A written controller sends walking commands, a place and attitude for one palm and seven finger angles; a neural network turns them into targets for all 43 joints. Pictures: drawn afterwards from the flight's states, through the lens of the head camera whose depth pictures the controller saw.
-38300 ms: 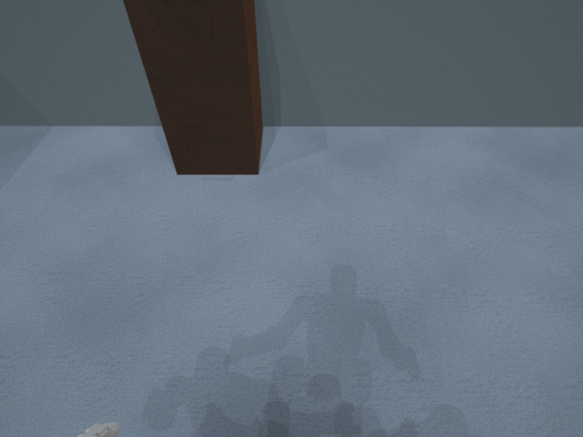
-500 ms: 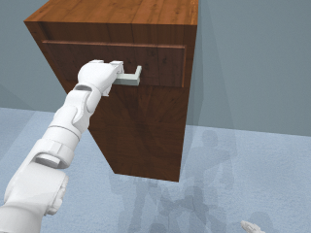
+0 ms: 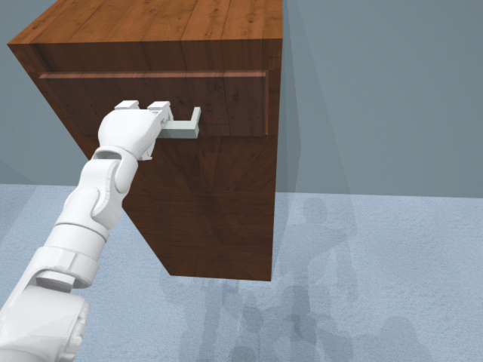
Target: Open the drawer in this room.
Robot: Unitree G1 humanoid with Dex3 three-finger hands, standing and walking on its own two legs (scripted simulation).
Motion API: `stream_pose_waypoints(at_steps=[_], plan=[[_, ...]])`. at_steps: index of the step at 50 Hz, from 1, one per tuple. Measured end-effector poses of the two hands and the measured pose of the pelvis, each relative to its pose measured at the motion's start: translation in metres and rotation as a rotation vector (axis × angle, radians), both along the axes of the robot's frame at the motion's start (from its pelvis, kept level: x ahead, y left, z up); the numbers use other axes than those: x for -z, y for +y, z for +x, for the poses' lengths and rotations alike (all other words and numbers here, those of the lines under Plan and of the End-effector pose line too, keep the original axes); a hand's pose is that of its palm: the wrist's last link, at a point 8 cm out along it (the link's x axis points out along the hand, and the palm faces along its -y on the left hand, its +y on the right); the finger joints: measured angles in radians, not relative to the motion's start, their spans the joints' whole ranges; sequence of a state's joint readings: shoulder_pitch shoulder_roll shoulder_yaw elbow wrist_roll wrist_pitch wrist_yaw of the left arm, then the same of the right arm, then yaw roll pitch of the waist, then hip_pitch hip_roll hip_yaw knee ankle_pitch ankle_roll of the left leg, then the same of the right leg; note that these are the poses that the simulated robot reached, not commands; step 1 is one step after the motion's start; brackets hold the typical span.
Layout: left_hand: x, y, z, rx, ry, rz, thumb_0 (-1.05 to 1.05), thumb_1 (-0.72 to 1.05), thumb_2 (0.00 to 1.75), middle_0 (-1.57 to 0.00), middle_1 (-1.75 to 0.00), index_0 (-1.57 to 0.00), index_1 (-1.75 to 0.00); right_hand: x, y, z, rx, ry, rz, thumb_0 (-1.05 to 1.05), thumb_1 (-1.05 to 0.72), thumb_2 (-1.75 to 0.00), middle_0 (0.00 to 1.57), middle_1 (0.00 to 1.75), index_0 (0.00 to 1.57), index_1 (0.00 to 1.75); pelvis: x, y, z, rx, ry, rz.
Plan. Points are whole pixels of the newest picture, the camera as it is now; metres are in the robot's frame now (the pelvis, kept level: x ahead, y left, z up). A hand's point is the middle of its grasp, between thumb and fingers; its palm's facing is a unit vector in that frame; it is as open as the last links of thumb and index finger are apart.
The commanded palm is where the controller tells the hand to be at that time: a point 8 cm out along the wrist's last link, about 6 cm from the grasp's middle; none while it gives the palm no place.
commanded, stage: pull the drawer open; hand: left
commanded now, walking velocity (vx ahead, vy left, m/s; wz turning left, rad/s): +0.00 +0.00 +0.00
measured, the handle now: (153, 120) +0.49 +0.16 +0.14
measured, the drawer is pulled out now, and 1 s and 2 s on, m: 0.01 0.06 0.15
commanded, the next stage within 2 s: none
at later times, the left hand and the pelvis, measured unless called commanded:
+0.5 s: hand (141, 157) +0.42 +0.17 +0.12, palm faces -0.02 -0.03 -1.00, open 5.7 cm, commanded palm +0.37 +0.19 +0.18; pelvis +0.00 -0.01 +0.00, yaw +2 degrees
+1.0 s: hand (132, 176) +0.38 +0.18 +0.12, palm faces +0.01 -0.03 -1.00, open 5.6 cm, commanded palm +0.36 +0.20 +0.18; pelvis +0.00 +0.00 +0.00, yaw +3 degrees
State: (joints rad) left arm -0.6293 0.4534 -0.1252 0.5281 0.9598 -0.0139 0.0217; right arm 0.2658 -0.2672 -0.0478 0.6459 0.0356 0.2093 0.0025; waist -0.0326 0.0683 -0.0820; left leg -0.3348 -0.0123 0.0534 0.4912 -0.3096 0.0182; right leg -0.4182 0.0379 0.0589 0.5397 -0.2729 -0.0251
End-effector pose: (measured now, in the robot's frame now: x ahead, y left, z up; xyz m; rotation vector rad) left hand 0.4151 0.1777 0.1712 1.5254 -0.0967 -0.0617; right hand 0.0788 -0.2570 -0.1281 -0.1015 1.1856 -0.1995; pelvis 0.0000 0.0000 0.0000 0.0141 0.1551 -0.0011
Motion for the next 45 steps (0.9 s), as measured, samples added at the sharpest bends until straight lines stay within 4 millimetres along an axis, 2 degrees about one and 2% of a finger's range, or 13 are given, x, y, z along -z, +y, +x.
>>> stream_pose_waypoints(at_steps=[6,12,16,20,26,34,37,41,45], plan=[[0.0,0.0,-0.016,-0.002,-0.022,-0.003,0.03,0.76,0.79,-0.32,-1.35,-0.37,-1.35,-0.004,0.007,0.034,-0.044,-0.063,0.021,0.01,-0.91,-0.9,0.2,0.29,0.2,0.3,-0.001,0.002,0.006,-0.011,-0.01,-0.003],[-0.002,-0.002,-0.014,-0.018,0.007,0.036,0.01,0.73,0.81,-0.36,-1.35,-0.37,-1.35,-0.007,0.017,0.069,-0.123,-0.109,0.007,0.01,-0.91,-0.9,0.2,0.3,0.2,0.3,0.0,0.0,0.004,-0.047,-0.018,-0.004],[-0.004,-0.002,-0.012,-0.022,0.038,0.039,0.01,0.72,0.82,-0.38,-1.35,-0.38,-1.35,-0.012,0.023,0.083,-0.142,-0.156,0.009,0.01,-0.91,-0.9,0.2,0.29,0.2,0.3,0.001,-0.002,0.001,-0.055,-0.025,-0.001],[-0.006,-0.001,-0.011,-0.015,0.056,0.027,0.01,0.71,0.81,-0.38,-1.35,-0.4,-1.35,-0.015,0.026,0.083,-0.149,-0.177,0.009,0.01,-0.91,-0.9,0.2,0.3,0.2,0.3,0.001,-0.004,-0.002,-0.054,-0.029,0.002],[-0.004,0.001,-0.015,0.007,0.034,0.008,0.01,0.73,0.8,-0.34,-1.35,-0.38,-1.34,-0.013,0.021,0.064,-0.117,-0.155,0.016,0.01,-0.91,-0.9,0.2,0.3,0.2,0.3,0.001,-0.005,-0.004,-0.029,-0.026,0.004],[0.0,0.004,-0.036,0.013,-0.021,-0.016,0.01,0.76,0.79,-0.28,-1.35,-0.34,-1.3,-0.007,0.007,0.04,-0.062,-0.091,0.033,0.01,-0.91,-0.9,0.2,0.3,0.2,0.3,-0.001,-0.003,0.003,0.001,-0.023,0.003],[0.001,0.005,-0.047,0.013,-0.03,-0.022,0.02,0.76,0.8,-0.28,-1.35,-0.34,-1.3,-0.006,0.005,0.042,-0.057,-0.091,0.037,0.01,-0.91,-0.9,0.2,0.3,0.2,0.3,-0.002,-0.002,0.006,0.006,-0.028,0.003],[0.001,0.005,-0.06,0.011,-0.038,-0.024,0.02,0.75,0.81,-0.29,-1.35,-0.34,-1.3,-0.007,0.007,0.056,-0.079,-0.115,0.035,0.01,-0.91,-0.9,0.19,0.29,0.2,0.3,-0.002,-0.001,0.009,-0.004,-0.038,0.0],[0.001,0.006,-0.059,0.002,-0.032,-0.001,0.0,0.74,0.82,-0.32,-1.35,-0.36,-1.31,-0.009,0.014,0.075,-0.134,-0.134,0.019,0.01,-0.91,-0.9,0.19,0.29,0.2,0.3,-0.001,-0.003,0.005,-0.032,-0.047,-0.001]])
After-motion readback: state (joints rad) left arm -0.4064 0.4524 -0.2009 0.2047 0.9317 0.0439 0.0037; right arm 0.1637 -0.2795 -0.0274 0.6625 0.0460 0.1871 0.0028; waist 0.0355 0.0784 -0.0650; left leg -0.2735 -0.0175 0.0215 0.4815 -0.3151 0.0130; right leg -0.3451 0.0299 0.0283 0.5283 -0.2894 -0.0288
